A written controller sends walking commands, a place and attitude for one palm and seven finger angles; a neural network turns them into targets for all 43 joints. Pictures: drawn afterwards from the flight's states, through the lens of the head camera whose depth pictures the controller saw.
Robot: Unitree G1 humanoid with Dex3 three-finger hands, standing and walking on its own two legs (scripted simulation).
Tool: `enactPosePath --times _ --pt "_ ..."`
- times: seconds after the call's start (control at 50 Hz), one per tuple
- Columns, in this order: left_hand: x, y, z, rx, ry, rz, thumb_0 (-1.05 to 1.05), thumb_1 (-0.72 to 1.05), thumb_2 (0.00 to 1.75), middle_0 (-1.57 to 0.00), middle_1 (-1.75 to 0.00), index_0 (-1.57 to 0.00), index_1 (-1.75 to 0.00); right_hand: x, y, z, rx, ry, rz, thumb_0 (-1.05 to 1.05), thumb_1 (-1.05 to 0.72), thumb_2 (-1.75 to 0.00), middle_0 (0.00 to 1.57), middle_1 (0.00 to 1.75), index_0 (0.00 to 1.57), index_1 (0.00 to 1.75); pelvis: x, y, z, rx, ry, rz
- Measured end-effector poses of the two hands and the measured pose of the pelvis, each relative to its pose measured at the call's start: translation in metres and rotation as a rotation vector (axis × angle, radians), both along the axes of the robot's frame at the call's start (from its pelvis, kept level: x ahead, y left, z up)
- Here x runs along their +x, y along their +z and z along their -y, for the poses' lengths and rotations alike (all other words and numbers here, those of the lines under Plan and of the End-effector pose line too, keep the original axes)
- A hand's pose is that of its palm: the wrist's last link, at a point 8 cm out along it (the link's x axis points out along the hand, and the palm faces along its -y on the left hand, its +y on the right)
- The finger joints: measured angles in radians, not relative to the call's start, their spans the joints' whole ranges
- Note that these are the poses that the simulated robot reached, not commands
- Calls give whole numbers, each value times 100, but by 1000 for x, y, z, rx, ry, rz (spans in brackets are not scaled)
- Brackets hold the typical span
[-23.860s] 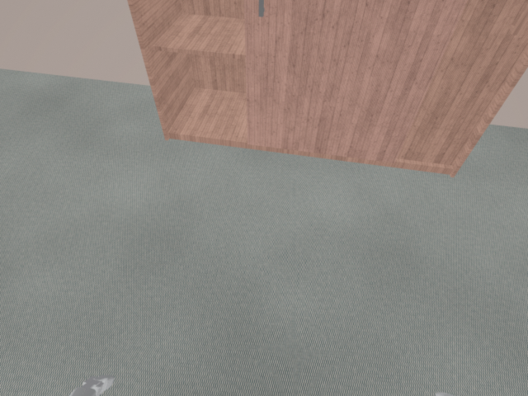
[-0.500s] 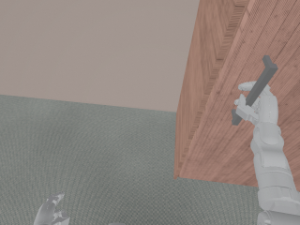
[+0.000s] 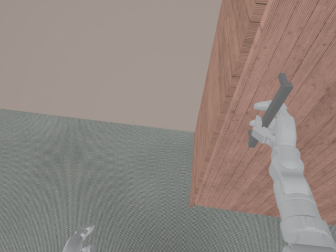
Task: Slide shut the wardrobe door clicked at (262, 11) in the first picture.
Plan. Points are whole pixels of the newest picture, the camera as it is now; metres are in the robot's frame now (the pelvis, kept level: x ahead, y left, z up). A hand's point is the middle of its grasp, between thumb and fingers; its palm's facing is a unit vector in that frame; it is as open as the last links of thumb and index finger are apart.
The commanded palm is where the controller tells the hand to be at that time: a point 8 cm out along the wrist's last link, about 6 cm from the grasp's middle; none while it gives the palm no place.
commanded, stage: stop walking and hold the door there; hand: right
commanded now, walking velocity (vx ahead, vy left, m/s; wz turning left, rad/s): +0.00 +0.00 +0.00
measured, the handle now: (265, 114) +0.43 -0.22 +0.10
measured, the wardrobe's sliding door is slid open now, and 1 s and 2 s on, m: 0.00 0.01 0.01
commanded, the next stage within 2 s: loosen the grip on the handle in 0.48 s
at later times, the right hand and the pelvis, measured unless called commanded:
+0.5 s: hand (255, 129) +0.39 -0.19 +0.09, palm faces +0.24 +0.95 -0.21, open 5.5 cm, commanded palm +0.36 -0.23 +0.09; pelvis +0.02 +0.01 +0.00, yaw +1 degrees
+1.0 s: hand (256, 131) +0.39 -0.19 +0.08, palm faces +0.24 +0.95 -0.20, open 12.7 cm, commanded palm +0.35 -0.23 +0.10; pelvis -0.01 +0.03 -0.01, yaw -1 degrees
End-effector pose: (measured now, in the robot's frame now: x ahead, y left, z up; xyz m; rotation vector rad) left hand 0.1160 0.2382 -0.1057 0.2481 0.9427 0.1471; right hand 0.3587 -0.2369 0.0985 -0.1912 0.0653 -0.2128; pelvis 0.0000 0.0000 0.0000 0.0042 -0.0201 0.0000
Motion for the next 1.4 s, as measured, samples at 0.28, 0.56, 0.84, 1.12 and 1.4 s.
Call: enactPosePath --times 0.28,0.56,0.84,1.12,1.4 --pt "29 17 -21 36 32 87 1 90 90 -20 -30 -20 -30 -1 0 -3 0 -27 -3 -3 -77 -83 45 140 32 140 10 2 -7 -2 9 -9" --pt "25 7 -13 -12 37 40 1 90 90 -20 -30 -21 -30 -1 1 -3 -19 -41 -10 -4 -76 -83 45 139 33 140 16 3 -14 0 11 -17" --pt "0 16 -48 14 24 143 1 90 90 -20 -30 -21 -30 -9 5 0 -3 -55 -14 0 -20 -57 33 131 41 139 -13 -7 -24 -10 -19 -51" --pt "-28 -1 -39 8 57 23 1 90 90 -20 -30 -21 -30 1 -8 2 -8 -24 -2 0 48 -23 32 124 34 128 -3 -8 -21 0 -11 -81" --pt "29 8 -13 -12 2 108 1 90 90 -20 -30 -21 -30 -3 -12 12 13 -33 6 -1 54 -20 30 119 35 122 16 -9 -8 1 -11 -92"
